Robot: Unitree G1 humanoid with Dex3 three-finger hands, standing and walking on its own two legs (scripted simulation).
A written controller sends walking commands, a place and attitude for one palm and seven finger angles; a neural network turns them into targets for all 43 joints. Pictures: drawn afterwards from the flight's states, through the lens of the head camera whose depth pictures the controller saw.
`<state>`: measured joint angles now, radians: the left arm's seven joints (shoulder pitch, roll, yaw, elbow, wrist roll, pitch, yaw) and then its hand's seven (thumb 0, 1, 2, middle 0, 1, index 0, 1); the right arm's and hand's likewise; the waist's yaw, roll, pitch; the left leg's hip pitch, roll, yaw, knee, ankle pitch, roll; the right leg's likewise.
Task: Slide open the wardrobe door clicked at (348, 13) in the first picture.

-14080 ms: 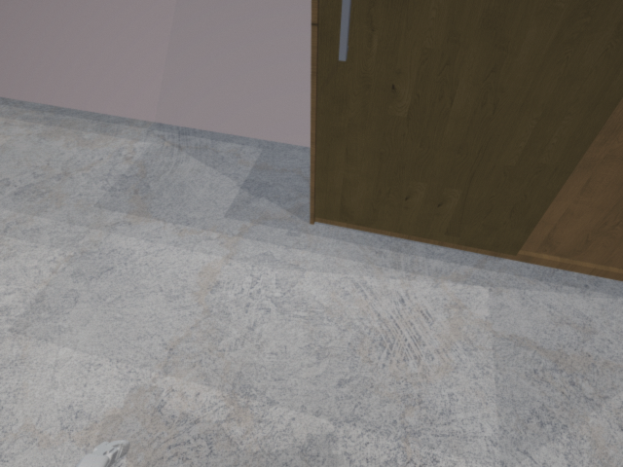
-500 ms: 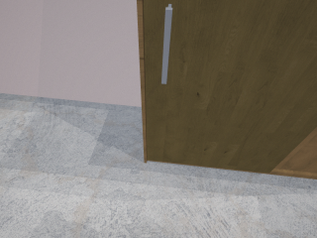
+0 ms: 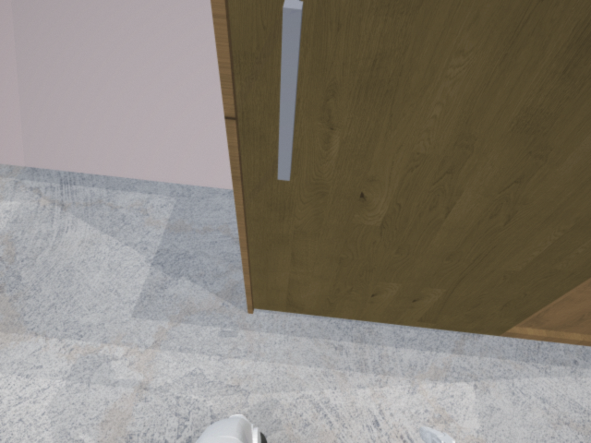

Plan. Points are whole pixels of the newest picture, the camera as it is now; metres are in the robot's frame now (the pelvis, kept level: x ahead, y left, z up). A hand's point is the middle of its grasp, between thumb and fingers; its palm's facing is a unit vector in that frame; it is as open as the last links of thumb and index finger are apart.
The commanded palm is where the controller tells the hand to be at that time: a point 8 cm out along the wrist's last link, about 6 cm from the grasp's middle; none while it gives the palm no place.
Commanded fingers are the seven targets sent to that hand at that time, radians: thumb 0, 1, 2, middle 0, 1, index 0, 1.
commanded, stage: shuffle to correct the standing spot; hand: left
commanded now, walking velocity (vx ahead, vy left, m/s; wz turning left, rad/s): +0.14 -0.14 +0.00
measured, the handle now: (289, 99) +0.53 +0.06 +0.16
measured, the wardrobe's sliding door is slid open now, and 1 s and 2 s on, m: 0.00 0.00 0.00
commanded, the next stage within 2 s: come to a stop and stand still in 0.22 s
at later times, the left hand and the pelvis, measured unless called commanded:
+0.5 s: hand (236, 396) +0.20 +0.10 -0.15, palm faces -0.01 -0.97 -0.24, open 7.3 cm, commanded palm none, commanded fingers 0.00 0.90 0.90 -0.20 -0.30 -0.20 -0.30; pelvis +0.11 -0.08 +0.01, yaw +0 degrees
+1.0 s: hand out of the picture +0.07 +0.17 -0.16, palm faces +0.14 -0.97 -0.18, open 7.3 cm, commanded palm none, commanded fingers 0.00 0.90 0.90 -0.20 -0.30 -0.20 -0.30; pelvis +0.07 -0.03 +0.03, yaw +4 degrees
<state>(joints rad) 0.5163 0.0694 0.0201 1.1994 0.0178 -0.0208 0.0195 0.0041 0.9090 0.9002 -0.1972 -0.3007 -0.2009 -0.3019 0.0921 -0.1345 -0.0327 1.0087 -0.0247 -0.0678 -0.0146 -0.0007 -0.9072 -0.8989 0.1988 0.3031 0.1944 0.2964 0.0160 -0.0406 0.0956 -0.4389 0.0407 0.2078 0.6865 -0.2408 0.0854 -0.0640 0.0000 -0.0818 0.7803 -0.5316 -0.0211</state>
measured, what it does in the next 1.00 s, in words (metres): steps on the spot: right foot, then left foot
